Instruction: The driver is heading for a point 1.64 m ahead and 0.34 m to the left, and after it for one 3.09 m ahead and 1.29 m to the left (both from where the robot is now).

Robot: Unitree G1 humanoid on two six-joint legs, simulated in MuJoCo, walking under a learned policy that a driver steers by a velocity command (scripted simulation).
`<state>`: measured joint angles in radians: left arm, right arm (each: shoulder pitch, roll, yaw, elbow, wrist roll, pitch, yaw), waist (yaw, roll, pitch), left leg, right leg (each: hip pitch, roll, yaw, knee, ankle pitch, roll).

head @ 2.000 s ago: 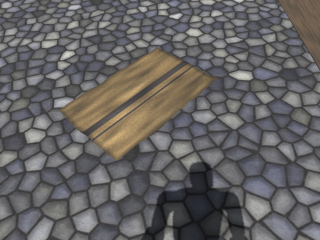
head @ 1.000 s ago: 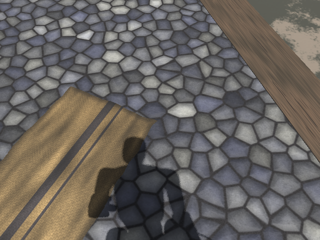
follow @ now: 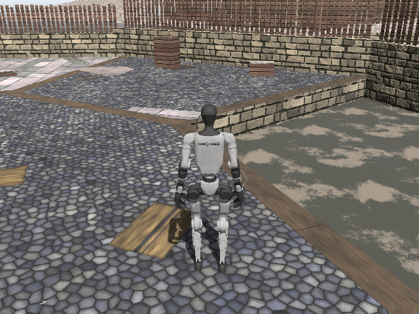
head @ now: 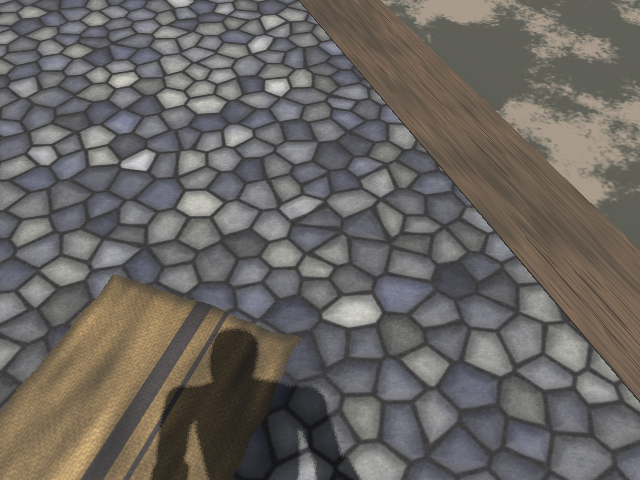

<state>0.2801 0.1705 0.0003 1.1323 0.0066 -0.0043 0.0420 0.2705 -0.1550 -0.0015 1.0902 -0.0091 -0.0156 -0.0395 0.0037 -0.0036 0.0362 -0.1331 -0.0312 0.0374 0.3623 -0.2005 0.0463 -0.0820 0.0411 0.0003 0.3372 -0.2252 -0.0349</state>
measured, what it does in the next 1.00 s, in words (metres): walks ahead: right foot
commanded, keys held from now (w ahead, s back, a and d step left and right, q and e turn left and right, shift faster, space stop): no key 0.34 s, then w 0.66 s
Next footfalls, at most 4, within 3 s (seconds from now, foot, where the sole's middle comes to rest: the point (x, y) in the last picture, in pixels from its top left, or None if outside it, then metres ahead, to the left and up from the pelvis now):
0.68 right None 0.09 -0.12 -0.78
1.14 left None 0.44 0.04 -0.78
1.70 right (383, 378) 0.76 -0.12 -0.78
2.26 left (307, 276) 1.06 0.06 -0.78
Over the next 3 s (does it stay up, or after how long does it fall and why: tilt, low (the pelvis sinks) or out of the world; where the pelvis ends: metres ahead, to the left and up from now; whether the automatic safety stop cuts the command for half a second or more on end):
stays up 1.31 0.04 -0.01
